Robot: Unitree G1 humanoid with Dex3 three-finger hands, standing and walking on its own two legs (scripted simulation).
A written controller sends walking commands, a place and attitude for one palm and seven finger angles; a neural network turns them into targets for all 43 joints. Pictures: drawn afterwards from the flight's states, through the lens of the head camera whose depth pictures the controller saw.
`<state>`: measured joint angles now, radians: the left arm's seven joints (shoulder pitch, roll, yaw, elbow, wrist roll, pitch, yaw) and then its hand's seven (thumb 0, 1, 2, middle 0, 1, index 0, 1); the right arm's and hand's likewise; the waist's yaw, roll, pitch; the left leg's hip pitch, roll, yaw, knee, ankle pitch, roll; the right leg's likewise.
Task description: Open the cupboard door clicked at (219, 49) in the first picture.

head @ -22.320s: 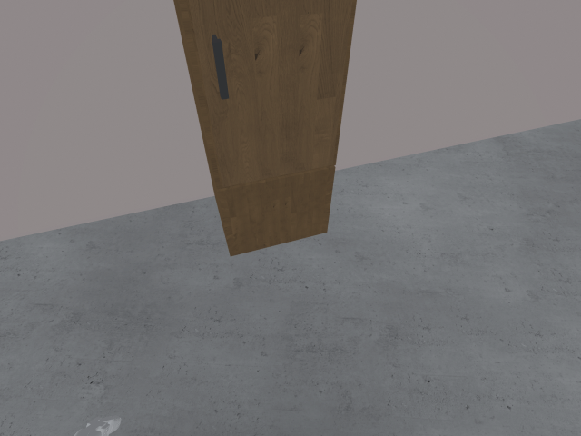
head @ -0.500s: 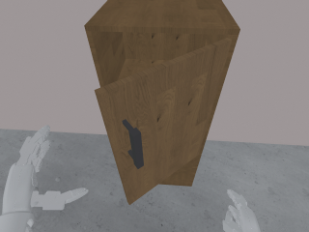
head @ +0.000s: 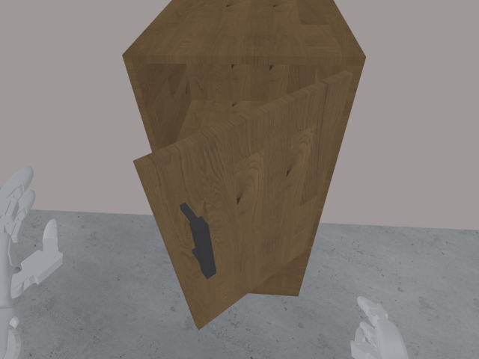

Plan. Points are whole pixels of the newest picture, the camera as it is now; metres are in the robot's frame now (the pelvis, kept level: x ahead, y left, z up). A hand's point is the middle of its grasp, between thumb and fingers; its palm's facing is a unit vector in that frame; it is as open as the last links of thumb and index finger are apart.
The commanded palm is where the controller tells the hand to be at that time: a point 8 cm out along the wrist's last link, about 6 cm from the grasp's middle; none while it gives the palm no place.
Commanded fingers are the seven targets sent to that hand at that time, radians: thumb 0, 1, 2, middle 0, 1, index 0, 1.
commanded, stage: draw the hand back to the body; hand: left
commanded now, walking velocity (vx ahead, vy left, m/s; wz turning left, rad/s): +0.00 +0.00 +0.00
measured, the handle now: (198, 241) +0.28 +0.11 +0.07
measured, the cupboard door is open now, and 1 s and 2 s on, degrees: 41 41 41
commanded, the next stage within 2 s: step back with the hand held close in 0.30 s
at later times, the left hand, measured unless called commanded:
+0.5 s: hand (54, 262) +0.18 +0.26 +0.16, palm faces +0.46 -0.79 -0.41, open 7.4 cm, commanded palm +0.12 +0.29 +0.17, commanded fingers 0.00 0.90 0.90 -0.20 -0.30 -0.20 -0.30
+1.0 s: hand out of the picture +0.10 +0.29 +0.15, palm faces +0.40 -0.76 -0.51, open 7.4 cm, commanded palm +0.04 +0.33 +0.17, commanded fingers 0.00 0.90 0.90 -0.20 -0.30 -0.20 -0.30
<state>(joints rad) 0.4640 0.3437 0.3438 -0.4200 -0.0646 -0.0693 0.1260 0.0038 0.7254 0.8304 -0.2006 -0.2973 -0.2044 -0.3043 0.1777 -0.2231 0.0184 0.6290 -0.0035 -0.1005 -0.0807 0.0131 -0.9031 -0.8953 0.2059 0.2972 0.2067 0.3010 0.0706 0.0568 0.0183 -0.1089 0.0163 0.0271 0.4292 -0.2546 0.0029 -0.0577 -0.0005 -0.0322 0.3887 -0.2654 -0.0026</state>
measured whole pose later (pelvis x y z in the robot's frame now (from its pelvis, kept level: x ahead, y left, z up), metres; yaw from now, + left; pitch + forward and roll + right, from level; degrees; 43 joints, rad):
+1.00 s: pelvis -0.10 +0.03 -0.02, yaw +0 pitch -2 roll -1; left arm 0.56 0.43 0.45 -0.53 -0.03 -0.18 0.14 0.01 0.89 0.90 -0.21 -0.30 -0.21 -0.30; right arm 0.20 -0.21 -0.01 0.52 0.01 -0.03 -0.08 0.01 -0.90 -0.90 0.21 0.30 0.21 0.30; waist -0.01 0.00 0.06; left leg -0.38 0.00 0.04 0.57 -0.17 0.05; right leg -0.32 0.00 0.01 0.56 -0.21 0.03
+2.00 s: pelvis -0.32 +0.02 -0.01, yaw -2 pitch -3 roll +1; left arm 0.46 0.38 0.40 -0.40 -0.04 -0.15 0.16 0.01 0.89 0.90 -0.20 -0.30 -0.21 -0.30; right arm 0.24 -0.19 0.01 0.66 -0.01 -0.15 -0.08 0.01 -0.90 -0.90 0.20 0.30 0.20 0.30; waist -0.05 -0.04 0.00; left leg -0.30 -0.01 0.08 0.51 -0.16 0.05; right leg -0.25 0.00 -0.03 0.73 -0.48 -0.01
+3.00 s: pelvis -0.33 +0.05 +0.00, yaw +1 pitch -2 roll +0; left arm 0.29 0.20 0.02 1.11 0.01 0.02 0.02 0.00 0.92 0.90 -0.20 -0.30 -0.20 -0.30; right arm 0.27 -0.18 -0.01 1.10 -0.02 0.02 -0.02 0.01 -0.91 -0.90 0.20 0.30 0.20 0.30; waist -0.01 0.04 0.05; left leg -0.24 0.00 0.02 0.41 -0.14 0.02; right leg -0.18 0.01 -0.02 0.43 -0.22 -0.01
